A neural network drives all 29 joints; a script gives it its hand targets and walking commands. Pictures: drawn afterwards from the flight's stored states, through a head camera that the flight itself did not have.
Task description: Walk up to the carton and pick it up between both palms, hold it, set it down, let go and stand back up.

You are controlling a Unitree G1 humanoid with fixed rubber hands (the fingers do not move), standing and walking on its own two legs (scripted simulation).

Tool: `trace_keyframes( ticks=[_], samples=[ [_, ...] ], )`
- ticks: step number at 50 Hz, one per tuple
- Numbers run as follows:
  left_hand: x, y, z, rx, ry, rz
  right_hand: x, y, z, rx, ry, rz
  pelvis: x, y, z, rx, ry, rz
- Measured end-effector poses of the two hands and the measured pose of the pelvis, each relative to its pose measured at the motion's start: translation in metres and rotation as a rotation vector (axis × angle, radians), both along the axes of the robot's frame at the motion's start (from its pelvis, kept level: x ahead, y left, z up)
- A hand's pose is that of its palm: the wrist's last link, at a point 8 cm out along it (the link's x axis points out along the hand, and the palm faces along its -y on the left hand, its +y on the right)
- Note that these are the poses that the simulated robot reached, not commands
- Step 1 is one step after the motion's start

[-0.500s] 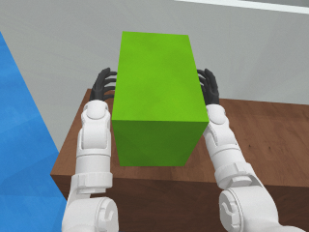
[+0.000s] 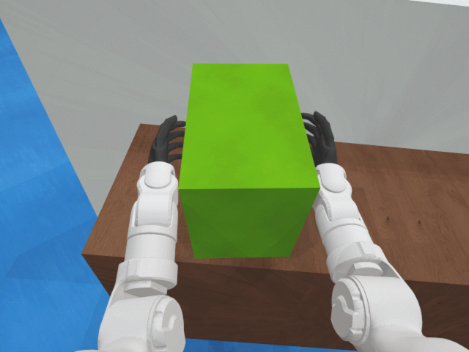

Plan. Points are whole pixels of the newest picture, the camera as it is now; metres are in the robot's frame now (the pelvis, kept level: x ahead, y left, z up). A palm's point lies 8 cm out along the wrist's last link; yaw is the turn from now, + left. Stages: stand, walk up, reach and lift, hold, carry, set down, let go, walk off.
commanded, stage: set down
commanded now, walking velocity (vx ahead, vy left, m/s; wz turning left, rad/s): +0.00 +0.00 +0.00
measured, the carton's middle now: (241, 160) +0.43 +0.00 +0.08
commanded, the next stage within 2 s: none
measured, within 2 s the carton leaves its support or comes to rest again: rests again in 1.52 s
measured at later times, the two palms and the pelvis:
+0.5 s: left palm (171, 169) +0.39 +0.13 +0.10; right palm (321, 161) +0.42 -0.14 +0.11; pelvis +0.01 -0.01 +0.00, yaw -1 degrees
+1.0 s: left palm (178, 176) +0.40 +0.12 +0.07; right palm (320, 167) +0.43 -0.15 +0.08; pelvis +0.01 -0.01 +0.00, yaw -3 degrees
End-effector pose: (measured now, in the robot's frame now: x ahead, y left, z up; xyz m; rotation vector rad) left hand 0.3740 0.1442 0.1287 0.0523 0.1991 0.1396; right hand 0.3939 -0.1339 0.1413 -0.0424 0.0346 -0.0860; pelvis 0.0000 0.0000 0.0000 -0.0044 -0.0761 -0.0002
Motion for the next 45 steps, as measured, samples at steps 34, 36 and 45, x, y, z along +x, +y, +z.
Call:
trace_keyframes(
  ticks=[34,36,45],
  samples=[
    [0.020,-0.016,-0.043,-0.031,0.082,0.044,0.029,-0.015,-0.040,0.009,0.084,0.040,0.012,-0.009,0.000,0.009,0.141,-0.032],
    [0.021,-0.016,-0.046,-0.033,0.087,0.046,0.030,-0.016,-0.042,0.010,0.089,0.040,0.012,-0.009,0.000,0.009,0.148,-0.035],
    [0.023,-0.019,-0.056,-0.035,0.108,0.053,0.034,-0.018,-0.053,0.009,0.111,0.047,0.013,-0.009,0.000,0.010,0.183,-0.045]
  ],
)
